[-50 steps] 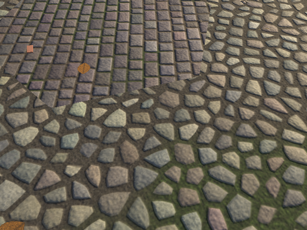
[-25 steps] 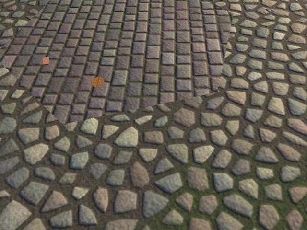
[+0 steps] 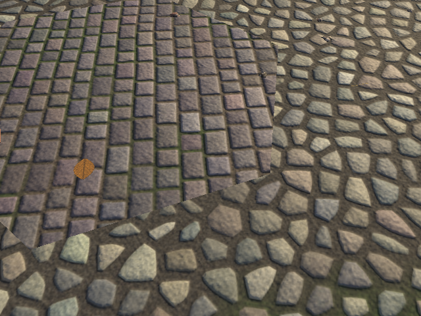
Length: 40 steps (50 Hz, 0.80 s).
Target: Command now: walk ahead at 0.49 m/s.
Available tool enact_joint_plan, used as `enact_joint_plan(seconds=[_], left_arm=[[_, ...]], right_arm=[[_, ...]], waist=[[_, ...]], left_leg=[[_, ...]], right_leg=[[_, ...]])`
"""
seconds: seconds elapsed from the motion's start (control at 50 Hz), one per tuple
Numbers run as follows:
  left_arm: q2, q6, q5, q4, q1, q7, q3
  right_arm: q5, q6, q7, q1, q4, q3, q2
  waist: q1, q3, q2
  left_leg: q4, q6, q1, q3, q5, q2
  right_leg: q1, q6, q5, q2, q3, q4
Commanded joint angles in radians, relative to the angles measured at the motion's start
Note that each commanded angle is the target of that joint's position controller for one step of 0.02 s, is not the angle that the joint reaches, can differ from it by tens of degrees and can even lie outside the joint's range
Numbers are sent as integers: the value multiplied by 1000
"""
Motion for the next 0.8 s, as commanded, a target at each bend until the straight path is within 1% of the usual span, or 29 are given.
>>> enact_joint_plan(seconds=[0.02,0.06,0.1,0.14,0.16,0.18,0.2,0.22,0.24,0.26,0.28,0.3,0.32,0.34,0.36,0.38,0.4,0.42,0.46,0.52,0.58,0.62,0.66,0.7,0.72,0.74,0.76,0.78,0.8], left_arm=[[22,-11,0,-59,-62,-12,-2],[20,-13,-7,-78,-130,-22,-8],[26,-16,-12,-103,-187,-35,-12],[39,-22,-14,-127,-218,-48,-11],[51,-25,-15,-132,-210,-53,-8],[68,-27,-15,-129,-178,-56,-1],[96,-29,-14,-113,-103,-55,13],[141,-29,-13,-63,60,-50,38],[219,-27,0,-21,259,-40,61],[298,-22,7,9,341,-46,78],[190,-21,2,4,333,-46,49],[144,-23,0,-14,235,-43,33],[119,-23,4,-34,148,-42,23],[90,-24,11,-41,94,-45,15],[66,-29,20,-37,73,-47,8],[60,-33,21,-28,75,-49,8],[66,-37,20,-15,89,-48,11],[80,-41,21,-3,101,-44,15],[102,-43,27,12,122,-31,23],[108,-39,27,20,131,-16,23],[118,-35,20,27,152,-4,23],[124,-27,16,45,197,1,25],[130,-13,10,59,231,3,28],[142,4,4,62,239,6,33],[153,12,1,57,225,8,36],[169,18,0,48,208,12,40],[185,26,-1,39,195,18,45],[196,34,-1,30,177,22,47],[193,35,-4,18,161,24,42]], right_arm=[[9,-10,-17,-19,-59,-26,-154],[16,-6,-19,29,-43,-27,-163],[20,4,-20,71,-26,-29,-163],[20,16,-23,89,-16,-34,-170],[21,22,-25,86,-15,-37,-176],[20,27,-26,74,-18,-40,-185],[19,32,-26,51,-25,-42,-192],[14,38,-26,36,-34,-35,-173],[-2,36,-26,37,-62,-17,-139],[2,13,-13,171,-66,25,9],[27,-13,-9,122,-53,5,-89],[49,-29,-7,16,-88,-14,-159],[47,-33,-14,-44,-101,-15,-159],[34,-26,-19,-68,-100,-21,-146],[30,-9,-21,-45,-92,-26,-129],[32,8,-22,-22,-84,-24,-101],[34,21,-22,-10,-79,-23,-79],[35,32,-24,-20,-85,-25,-72],[31,41,-25,-77,-108,-31,-77],[24,37,-17,-149,-134,-36,-77],[18,32,-1,-252,-171,-28,-60],[17,32,10,-317,-201,-20,-47],[19,32,23,-368,-236,-17,-44],[22,33,37,-400,-270,-17,-47],[24,33,45,-397,-283,-21,-55],[25,34,50,-376,-291,-28,-70],[25,37,52,-326,-290,-41,-93],[28,39,51,-211,-269,-63,-131],[29,41,39,-47,-231,-98,-195]], waist=[[18,73,76],[-9,81,77],[-25,95,77],[-20,97,84],[-6,88,93],[18,66,108],[66,16,122],[144,-84,114],[210,-240,31],[146,-386,-244],[175,-386,-175],[161,-222,-129],[131,-144,-41],[101,-81,1],[67,-64,-17],[52,-51,-26],[44,-36,-25],[39,-14,-23],[45,18,-13],[57,38,-14],[90,67,-10],[117,89,3],[133,104,8],[131,108,0],[116,98,-12],[94,69,-33],[59,23,-59],[-7,-44,-67],[-93,-130,-37]], left_leg=[[-134,141,-99,-136,164,254],[-123,136,-53,-129,149,264],[-92,134,31,-135,154,295],[-47,123,115,-148,194,332],[-19,114,145,-152,238,346],[23,103,161,-149,332,350],[114,88,161,-129,506,334],[301,62,112,-88,619,282],[609,25,-94,-42,410,223],[974,-42,-509,-43,-244,31],[1105,-26,-626,-186,-397,59],[1125,-7,-693,-174,-325,113],[1082,-6,-658,-148,-233,167],[1017,-11,-614,-140,-179,197],[974,-11,-549,-150,-141,225],[949,-14,-511,-150,-124,230],[929,-18,-502,-150,-114,231],[907,-22,-520,-158,-88,231],[838,-30,-595,-185,2,225],[684,-36,-635,-189,167,204],[533,-35,-608,-120,279,191],[473,-27,-632,-94,284,187],[433,-14,-674,-71,236,181],[410,3,-688,-36,148,167],[400,17,-654,-10,99,149],[402,35,-589,25,50,118],[412,54,-498,57,0,78],[396,81,-342,76,-13,36],[326,123,-80,38,50,17]], right_leg=[[52,8,163,25,-30,-193],[67,10,184,45,-45,-267],[40,2,155,55,-41,-318],[25,-19,87,64,-35,-357],[47,-32,47,72,-38,-373],[105,-46,9,89,-50,-384],[224,-66,-13,122,-79,-398],[445,-97,1,148,-97,-406],[768,-166,21,-17,86,-372],[1130,-334,-167,-253,580,-481],[1124,-317,-251,-248,692,-573],[990,-263,-190,-212,528,-584],[838,-237,-75,-173,398,-606],[710,-219,11,-139,296,-639],[635,-202,38,-112,223,-672],[591,-199,41,-100,183,-703],[560,-203,61,-96,142,-726],[542,-205,78,-95,105,-746],[550,-200,101,-97,48,-770],[576,-171,120,-78,-46,-784],[587,-144,118,-66,-128,-800],[654,-139,139,-85,-156,-788],[746,-136,185,-112,-177,-751],[816,-127,282,-137,-194,-695],[831,-117,402,-142,-211,-651],[838,-105,578,-143,-227,-589],[838,-93,755,-140,-241,-495],[807,-76,854,-124,-256,-333],[678,-38,758,-81,-273,-103]])
Velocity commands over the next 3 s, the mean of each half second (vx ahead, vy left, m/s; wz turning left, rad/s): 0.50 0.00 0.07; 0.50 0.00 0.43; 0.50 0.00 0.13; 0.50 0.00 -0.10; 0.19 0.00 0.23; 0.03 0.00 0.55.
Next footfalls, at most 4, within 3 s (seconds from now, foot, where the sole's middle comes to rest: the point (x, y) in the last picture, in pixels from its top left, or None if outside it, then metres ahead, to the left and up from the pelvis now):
0.24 right None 0.33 -0.16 -0.78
0.80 left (177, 288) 0.61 0.10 -0.78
1.34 right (202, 195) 0.98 0.00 -0.78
1.88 left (121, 161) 1.17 0.33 -0.78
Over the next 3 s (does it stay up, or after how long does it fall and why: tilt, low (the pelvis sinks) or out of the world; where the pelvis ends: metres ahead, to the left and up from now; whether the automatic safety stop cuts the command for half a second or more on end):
stays up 1.24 0.26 0.00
